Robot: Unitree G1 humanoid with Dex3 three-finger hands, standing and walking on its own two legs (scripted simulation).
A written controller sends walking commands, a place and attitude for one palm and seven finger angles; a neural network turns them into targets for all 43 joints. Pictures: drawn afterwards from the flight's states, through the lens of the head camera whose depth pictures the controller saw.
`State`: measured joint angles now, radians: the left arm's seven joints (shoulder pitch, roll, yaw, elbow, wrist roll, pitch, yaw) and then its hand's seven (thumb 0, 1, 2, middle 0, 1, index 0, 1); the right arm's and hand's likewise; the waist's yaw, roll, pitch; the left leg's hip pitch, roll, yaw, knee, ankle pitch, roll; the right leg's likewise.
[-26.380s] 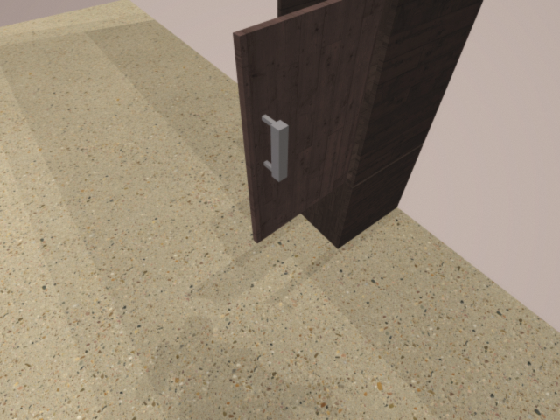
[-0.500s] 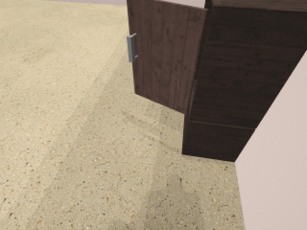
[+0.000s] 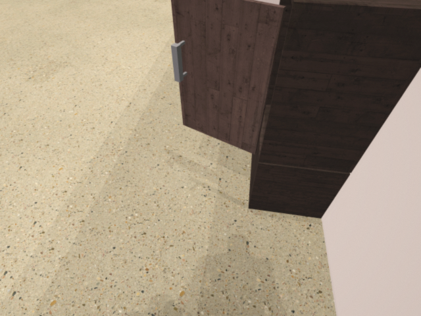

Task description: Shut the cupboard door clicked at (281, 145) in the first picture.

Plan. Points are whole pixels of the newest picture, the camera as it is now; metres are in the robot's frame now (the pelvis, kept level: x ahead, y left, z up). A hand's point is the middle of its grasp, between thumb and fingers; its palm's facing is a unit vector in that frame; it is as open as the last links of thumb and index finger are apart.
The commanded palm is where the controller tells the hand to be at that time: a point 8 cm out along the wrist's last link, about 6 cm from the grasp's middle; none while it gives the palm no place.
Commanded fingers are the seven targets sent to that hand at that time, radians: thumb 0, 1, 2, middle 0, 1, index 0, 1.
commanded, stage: look to check the result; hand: left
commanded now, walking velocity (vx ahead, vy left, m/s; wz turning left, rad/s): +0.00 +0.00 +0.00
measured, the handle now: (180, 61) +0.98 +0.17 +0.00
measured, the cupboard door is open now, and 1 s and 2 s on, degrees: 68 68 68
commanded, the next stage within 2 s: walk to a spot facing it in 0.34 s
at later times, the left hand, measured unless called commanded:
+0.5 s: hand out of the picture +0.07 +0.22 -0.16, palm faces +0.01 -0.95 -0.30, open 7.4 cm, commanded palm none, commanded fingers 0.00 0.90 0.90 -0.20 -0.30 -0.20 -0.30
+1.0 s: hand out of the picture +0.00 +0.23 -0.19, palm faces +0.27 -0.94 -0.23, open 7.4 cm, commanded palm none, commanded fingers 0.00 0.90 0.90 -0.20 -0.30 -0.20 -0.30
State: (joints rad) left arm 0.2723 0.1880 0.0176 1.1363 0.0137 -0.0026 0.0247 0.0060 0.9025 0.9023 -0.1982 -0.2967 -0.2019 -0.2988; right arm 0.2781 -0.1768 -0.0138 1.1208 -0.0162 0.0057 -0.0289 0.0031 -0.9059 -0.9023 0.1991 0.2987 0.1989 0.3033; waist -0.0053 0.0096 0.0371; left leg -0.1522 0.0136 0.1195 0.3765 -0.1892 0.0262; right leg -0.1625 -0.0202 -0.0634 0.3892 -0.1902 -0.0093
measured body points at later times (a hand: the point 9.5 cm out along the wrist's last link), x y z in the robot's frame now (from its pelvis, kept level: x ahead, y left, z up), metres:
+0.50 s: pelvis +0.01 -0.01 +0.00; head +0.02 -0.02 +0.45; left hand +0.07 +0.27 -0.14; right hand +0.07 -0.29 -0.14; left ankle +0.01 +0.10 -0.75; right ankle +0.01 -0.11 -0.75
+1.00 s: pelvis +0.00 +0.01 -0.01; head +0.04 +0.04 +0.43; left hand -0.01 +0.28 -0.17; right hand +0.09 -0.21 -0.16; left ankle +0.00 +0.12 -0.75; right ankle +0.00 -0.13 -0.68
